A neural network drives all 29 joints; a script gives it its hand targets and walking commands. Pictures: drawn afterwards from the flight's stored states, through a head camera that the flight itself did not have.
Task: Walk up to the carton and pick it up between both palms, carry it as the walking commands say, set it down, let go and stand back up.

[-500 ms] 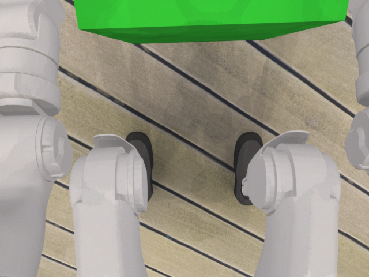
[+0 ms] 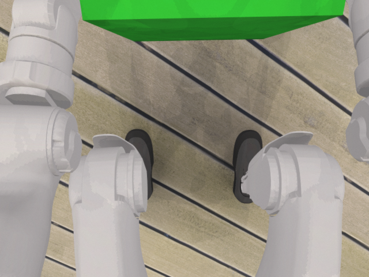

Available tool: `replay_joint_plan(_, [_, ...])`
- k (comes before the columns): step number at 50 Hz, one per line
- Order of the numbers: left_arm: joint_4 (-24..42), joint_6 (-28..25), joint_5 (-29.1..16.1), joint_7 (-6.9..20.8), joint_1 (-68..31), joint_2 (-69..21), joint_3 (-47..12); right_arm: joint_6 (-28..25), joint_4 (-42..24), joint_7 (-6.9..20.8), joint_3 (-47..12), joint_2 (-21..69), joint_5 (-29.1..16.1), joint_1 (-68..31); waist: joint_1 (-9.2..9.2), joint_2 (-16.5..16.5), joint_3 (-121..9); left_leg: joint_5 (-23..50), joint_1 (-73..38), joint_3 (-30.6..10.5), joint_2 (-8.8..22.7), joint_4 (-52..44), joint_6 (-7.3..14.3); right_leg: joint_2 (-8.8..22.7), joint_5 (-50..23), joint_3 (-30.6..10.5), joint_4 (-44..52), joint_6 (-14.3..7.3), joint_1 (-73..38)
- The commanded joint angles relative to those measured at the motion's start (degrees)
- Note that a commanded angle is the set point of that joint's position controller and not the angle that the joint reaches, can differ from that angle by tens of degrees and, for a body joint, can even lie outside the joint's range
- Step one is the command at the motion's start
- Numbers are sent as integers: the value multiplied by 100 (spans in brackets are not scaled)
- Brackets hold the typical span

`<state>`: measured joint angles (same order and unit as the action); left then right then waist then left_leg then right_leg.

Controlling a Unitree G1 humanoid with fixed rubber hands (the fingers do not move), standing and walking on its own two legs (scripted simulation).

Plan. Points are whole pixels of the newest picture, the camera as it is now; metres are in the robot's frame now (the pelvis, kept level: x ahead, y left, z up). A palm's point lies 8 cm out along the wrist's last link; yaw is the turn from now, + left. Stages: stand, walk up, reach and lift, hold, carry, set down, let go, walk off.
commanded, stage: reach and lift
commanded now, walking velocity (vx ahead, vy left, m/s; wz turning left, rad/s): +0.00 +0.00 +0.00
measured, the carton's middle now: out of the picture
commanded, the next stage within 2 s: none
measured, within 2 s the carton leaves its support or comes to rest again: leaves its support in 1.14 s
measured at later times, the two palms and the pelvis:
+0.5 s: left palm out of the picture +0.56 +0.18 -0.18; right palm out of the picture +0.58 -0.20 -0.16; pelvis +0.00 +0.00 +0.01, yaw +0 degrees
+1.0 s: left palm out of the picture +0.56 +0.18 -0.17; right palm out of the picture +0.58 -0.20 -0.16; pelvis +0.00 +0.00 +0.00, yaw -1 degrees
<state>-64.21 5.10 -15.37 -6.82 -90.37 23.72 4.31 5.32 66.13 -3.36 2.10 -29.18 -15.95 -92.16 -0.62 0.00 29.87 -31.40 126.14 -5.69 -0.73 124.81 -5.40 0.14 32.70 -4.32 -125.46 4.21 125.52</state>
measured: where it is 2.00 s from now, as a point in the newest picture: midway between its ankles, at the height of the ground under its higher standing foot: (192, 177)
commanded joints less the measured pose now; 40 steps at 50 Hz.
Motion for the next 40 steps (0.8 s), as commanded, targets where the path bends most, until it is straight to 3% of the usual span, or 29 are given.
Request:
replay_joint_plan(1, [-27, -120, 133, 22, -1001, 485, 151, -94, -135, 37, -95, -337, 52, -1269, -182, -37, -7758, 1681, -3480, 1072, -66, -889, 243, -50, -1384, 897, 980, -179, -2945])
replay_joint_plan(4, [599, -262, 86, -6, -1414, 455, 192, -251, -905, -40, -283, -260, 56, -1776, -263, -320, -8645, 2211, -3620, 1120, -142, -790, 264, -96, -2065, 868, 871, -139, -3669])
replay_joint_plan(5, [663, -270, 137, -1, -1412, 340, 134, -252, -801, -56, -286, -153, -23, -1635, -171, -244, -8688, 2159, -3711, 1112, -124, -847, 266, -95, -2090, 878, 923, -150, -3776])
replay_joint_plan(6, [636, -292, 153, -13, -1445, 501, 197, -205, -502, -94, -322, -53, 22, -1590, -325, -255, -8582, 2072, -3492, 1183, -148, -795, 225, -121, -2015, 784, 971, -160, -3769])
replay_joint_plan(7, [372, -232, 21, 61, -1466, 150, -112, -189, -626, -29, -398, 89, -30, -1820, -149, -179, -8383, 2007, -3508, 1114, -128, -884, 256, -123, -1980, 836, 990, -155, -3722])
replay_joint_plan(8, [737, -276, -14, 88, -1675, 41, -78, -183, -596, 8, -629, 391, -215, -1746, -252, -309, -8405, 1945, -3494, 1139, -134, -849, 259, -116, -1958, 780, 1032, -196, -3780])
replay_joint_plan(9, [614, -247, -100, 114, -1767, -44, -266, -184, -674, -1, -629, 388, -239, -1918, -100, -299, -8332, 1785, -3416, 1112, -62, -857, 277, -93, -1812, 794, 1022, -186, -3708])
replay_joint_plan(10, [741, -288, -123, 130, -1646, -231, -343, -214, -1007, -10, -615, 465, -274, -2114, -140, -148, -8550, 1983, -3611, 1190, -146, -820, 271, -159, -1973, 795, 1003, -190, -3795])
replay_joint_plan(11, [482, -295, -11, 103, -1510, -73, -202, -170, -770, 1, -722, 537, -279, -1902, -326, -207, -8341, 1967, -3471, 1197, -144, -886, 294, -163, -2049, 787, 1030, -164, -3841])
replay_joint_plan(12, [494, -296, -100, 113, -1684, -92, -202, -208, -764, -25, -601, 425, -203, -2039, -126, -357, -8392, 1966, -3570, 1143, -149, -848, 300, -168, -1937, 836, 1022, -171, -3696])
replay_joint_plan(13, [535, -289, -58, 121, -1736, -140, -247, -138, -289, -15, -626, 589, -129, -1640, -213, -54, -8176, 1852, -3448, 1183, -127, -950, 259, -196, -1809, 776, 1090, -191, -3623])
replay_joint_plan(15, [461, -277, -149, 220, -1836, -670, -364, -172, -566, 134, -906, 1079, -338, -2006, -281, -239, -8442, 2031, -3578, 1171, -171, -892, 260, -172, -1962, 761, 1050, -159, -3821])
replay_joint_plan(16, [924, -320, -174, 257, -2045, -879, -510, -219, -897, 116, -886, 1253, -261, -2168, -142, -204, -8614, 2080, -3738, 1134, -160, -913, 291, -229, -1931, 853, 1072, -161, -3627])
replay_joint_plan(17, [623, -251, -155, 340, -1992, -1283, -571, -187, -683, 221, -940, 1527, -309, -2111, -224, 25, -8395, 2189, -3658, 1165, -147, -849, 257, -255, -2038, 755, 1066, -229, -3614])
replay_joint_plan(18, [724, -270, -126, 412, -2212, -1372, -511, -125, -765, 318, -985, 2012, -213, -2295, -283, -215, -8277, 1985, -3490, 1175, -196, -864, 300, -232, -1884, 741, 1113, -204, -3609])
replay_joint_plan(19, [840, -228, 2, 469, -2232, -1533, -503, -117, -611, 413, -972, 2205, -272, -2215, -324, -61, -8114, 1737, -3219, 1244, -201, -931, 280, -274, -1779, 763, 1072, -229, -3599])
replay_joint_plan(22, [727, -84, 124, 764, -2378, -2751, -553, -35, -605, 714, -973, 2928, 24, -2547, -166, -150, -7789, 1654, -3365, 1178, -263, -919, 278, -310, -1449, 896, 1072, -252, -3113])
replay_joint_plan(24, [694, 70, 40, 1100, -2685, -3834, -829, 39, -964, 1020, -1195, 4072, -51, -2846, -109, -256, -7758, 1684, -3393, 1144, -280, -839, 255, -259, -1537, 876, 1052, -253, -3239])
replay_joint_plan(26, [1022, 128, 139, 1246, -2922, -4151, -852, 206, -920, 1229, -1148, 4789, -29, -2802, -235, -383, -7831, 1535, -3403, 1237, -328, -841, 279, -376, -1316, 982, 1042, -248, -2969])
replay_joint_plan(27, [1029, 224, 190, 1313, -2764, -4405, -797, 251, -1215, 1275, -1116, 4773, 13, -3086, -139, -263, -7714, 1557, -3480, 1205, -345, -893, 315, -375, -1244, 1046, 1055, -249, -2831])
replay_joint_plan(28, [1064, 285, 279, 1403, -2799, -4434, -802, 346, -829, 1382, -988, 4829, 164, -2779, -170, -349, -7432, 1390, -3180, 1226, -347, -925, 265, -360, -1195, 1030, 1030, -300, -2766])
replay_joint_plan(30, [1125, 402, 406, 1486, -2887, -4642, -674, 472, -956, 1590, -851, 5275, 158, -2726, -311, -134, -7375, 1305, -3239, 1327, -315, -957, 291, -400, -996, 1062, 1053, -290, -2538])
replay_joint_plan(32, [1316, 458, 290, 1579, -2788, -4810, -735, 493, -1315, 1659, -863, 5291, 161, -2735, -226, -94, -7649, 1503, -3325, 1336, -363, -828, 322, -362, -1176, 1069, 990, -302, -2615])
replay_joint_plan(33, [1013, 573, 504, 1608, -2406, -4861, -627, 563, -1156, 1700, -900, 5368, 149, -2695, -329, -242, -7354, 1306, -3090, 1283, -329, -949, 359, -328, -1057, 1082, 1029, -271, -2545])
replay_joint_plan(35, [1156, 633, 410, 1708, -2420, -5092, -632, 573, -1355, 1741, -865, 5312, 272, -2809, -182, -342, -7596, 1222, -3122, 1272, -313, -938, 411, -349, -892, 1140, 1001, -295, -2429])
replay_joint_plan(37, [1401, 646, 507, 1740, -2596, -4981, -615, 605, -1442, 1733, -973, 5390, 147, -2741, -454, -377, -7681, 1457, -3040, 1374, -298, -832, 375, -356, -1210, 991, 1045, -351, -2620])
replay_joint_plan(38, [1480, 655, 527, 1748, -2538, -4963, -716, 664, -1390, 1777, -879, 5531, 261, -2523, -203, -423, -7434, 1318, -2885, 1353, -245, -842, 417, -380, -1138, 1059, 1087, -307, -2472])
replay_joint_plan(39, [1372, 674, 603, 1760, -2574, -4895, -602, 646, -1254, 1794, -859, 5609, 182, -2538, -531, -404, -7318, 1228, -2668, 1401, -283, -844, 410, -397, -1173, 956, 1049, -360, -2545])
replay_joint_plan(40, [1266, 698, 618, 1775, -2211, -5007, -530, 612, -1374, 1740, -753, 5383, 300, -2450, -251, -417, -7444, 1351, -2779, 1290, -282, -853, 448, -377, -1213, 1039, 1035, -295, -2552])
